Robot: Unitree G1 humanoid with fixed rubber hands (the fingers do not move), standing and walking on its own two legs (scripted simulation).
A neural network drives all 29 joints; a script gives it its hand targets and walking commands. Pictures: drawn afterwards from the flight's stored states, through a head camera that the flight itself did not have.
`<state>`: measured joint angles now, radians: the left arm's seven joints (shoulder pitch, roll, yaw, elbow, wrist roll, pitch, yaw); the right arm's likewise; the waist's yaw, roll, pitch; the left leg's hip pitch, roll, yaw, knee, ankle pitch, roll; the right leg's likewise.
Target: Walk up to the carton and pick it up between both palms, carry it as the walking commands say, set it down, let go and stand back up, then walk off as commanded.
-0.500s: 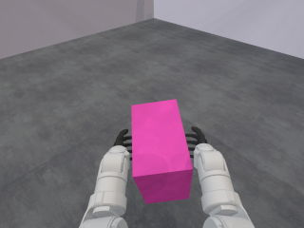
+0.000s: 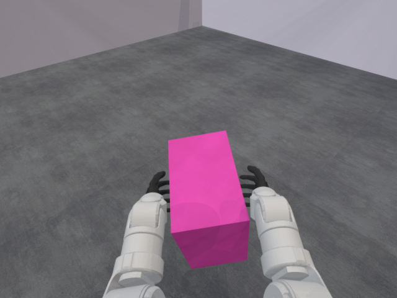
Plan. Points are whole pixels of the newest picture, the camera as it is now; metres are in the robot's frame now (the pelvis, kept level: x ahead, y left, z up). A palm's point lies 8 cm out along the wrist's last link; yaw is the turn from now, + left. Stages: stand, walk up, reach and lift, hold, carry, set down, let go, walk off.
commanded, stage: reach and lift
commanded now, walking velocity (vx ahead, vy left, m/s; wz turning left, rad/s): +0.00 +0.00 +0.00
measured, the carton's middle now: (208, 201) +0.36 +0.00 -0.02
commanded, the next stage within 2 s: hold in 0.28 s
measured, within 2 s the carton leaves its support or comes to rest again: neither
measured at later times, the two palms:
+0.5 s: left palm (153, 201) +0.31 +0.12 +0.05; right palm (261, 198) +0.31 -0.11 +0.06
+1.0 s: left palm (153, 204) +0.30 +0.12 +0.05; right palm (261, 199) +0.31 -0.11 +0.06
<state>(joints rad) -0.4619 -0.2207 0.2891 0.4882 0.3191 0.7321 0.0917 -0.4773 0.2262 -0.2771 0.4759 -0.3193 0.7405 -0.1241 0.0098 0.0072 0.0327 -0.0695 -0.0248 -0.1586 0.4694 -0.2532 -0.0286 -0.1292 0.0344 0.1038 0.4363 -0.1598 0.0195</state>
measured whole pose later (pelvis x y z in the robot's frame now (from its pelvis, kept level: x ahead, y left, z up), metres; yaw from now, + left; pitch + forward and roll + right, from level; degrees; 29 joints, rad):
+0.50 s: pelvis +0.00 +0.01 +0.00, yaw -1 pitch -9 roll +0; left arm -0.45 -0.22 0.27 0.49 0.31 0.75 0.10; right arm -0.46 0.22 -0.26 0.47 -0.32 0.75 -0.11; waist 0.01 0.01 0.02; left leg -0.07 -0.03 -0.15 0.49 -0.27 -0.02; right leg -0.13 0.03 0.12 0.45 -0.17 0.03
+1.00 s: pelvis +0.00 +0.00 +0.00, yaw +0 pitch -9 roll +0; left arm -0.41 -0.20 0.22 0.45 0.29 0.78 0.10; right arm -0.42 0.20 -0.19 0.44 -0.30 0.78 -0.12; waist 0.00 0.02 0.01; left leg -0.04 -0.02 -0.16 0.45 -0.25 -0.03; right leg -0.10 0.04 0.10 0.41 -0.15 0.02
